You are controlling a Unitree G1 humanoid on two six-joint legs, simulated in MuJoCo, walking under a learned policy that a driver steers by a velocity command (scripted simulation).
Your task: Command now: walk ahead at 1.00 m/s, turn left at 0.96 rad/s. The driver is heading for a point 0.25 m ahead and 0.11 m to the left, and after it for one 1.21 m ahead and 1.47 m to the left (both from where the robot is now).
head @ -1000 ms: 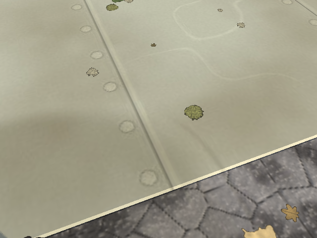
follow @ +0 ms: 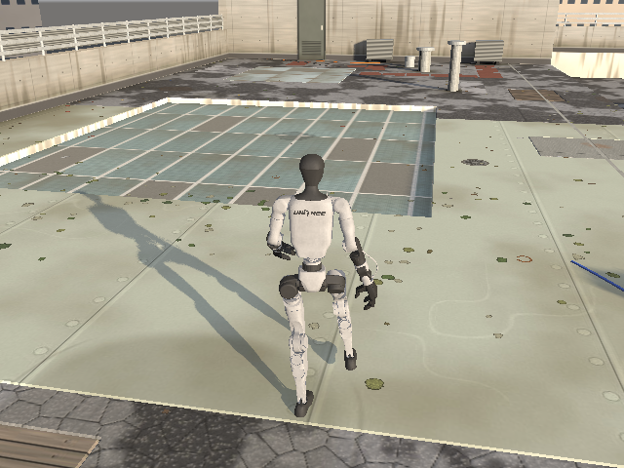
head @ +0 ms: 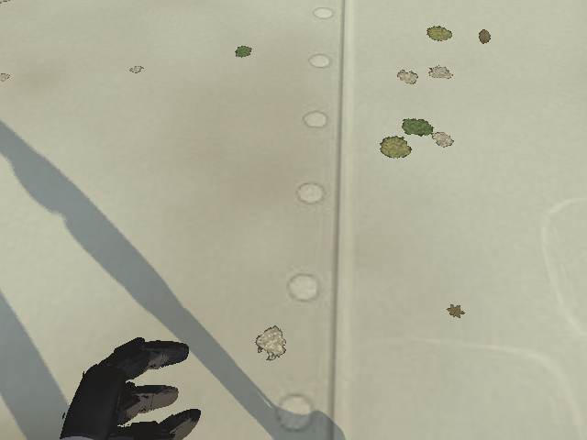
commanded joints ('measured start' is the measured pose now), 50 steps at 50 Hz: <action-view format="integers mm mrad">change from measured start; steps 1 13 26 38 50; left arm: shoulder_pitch -57 349 415 311 239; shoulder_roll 102 128 149 93 137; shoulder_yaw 30 89 123 91 92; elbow -77 98 74 65 58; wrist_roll -12 -21 -25 -22 -4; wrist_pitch -17 -25 46 121 72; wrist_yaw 7 32 13 43 45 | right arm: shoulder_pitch -34 -234 -152 -250 -251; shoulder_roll -180 -63 -226 -105 -60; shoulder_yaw -51 -4 -49 -11 0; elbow -72 -230 -247 -222 -186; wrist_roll -2 -38 -42 -35 -30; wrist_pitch -13 94 80 78 95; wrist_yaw -6 26 -11 -14 -12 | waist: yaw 37 123 78 131 107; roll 63 -137 209 55 -144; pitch -2 -70 -143 -168 5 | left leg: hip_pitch -170 -709 26 -286 -354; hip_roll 191 216 310 318 85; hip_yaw -201 159 -5 -99 90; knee -22 919 208 3 422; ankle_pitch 565 -44 724 501 -113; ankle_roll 49 -155 56 83 -141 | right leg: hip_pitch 301 640 237 301 366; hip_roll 101 -213 -22 71 -209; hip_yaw -74 10 -361 -81 244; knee -154 -332 574 281 -464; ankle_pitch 53 444 -567 -392 -176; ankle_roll -15 -174 -3 -32 -275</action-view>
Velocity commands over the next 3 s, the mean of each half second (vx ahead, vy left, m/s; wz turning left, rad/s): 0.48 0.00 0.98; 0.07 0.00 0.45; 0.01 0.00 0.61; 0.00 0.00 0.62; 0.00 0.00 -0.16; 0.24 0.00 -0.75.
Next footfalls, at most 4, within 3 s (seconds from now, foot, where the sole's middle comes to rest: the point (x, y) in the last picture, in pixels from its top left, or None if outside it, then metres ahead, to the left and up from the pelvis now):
0.10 right None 0.30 -0.18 -0.77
0.52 left None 0.44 0.10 -0.77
0.94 right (309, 417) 0.51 -0.08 -0.77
1.34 left None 0.33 0.03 -0.77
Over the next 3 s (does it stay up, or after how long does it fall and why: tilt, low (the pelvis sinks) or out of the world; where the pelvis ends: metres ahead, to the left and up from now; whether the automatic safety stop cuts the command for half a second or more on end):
stays up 0.49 0.05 0.01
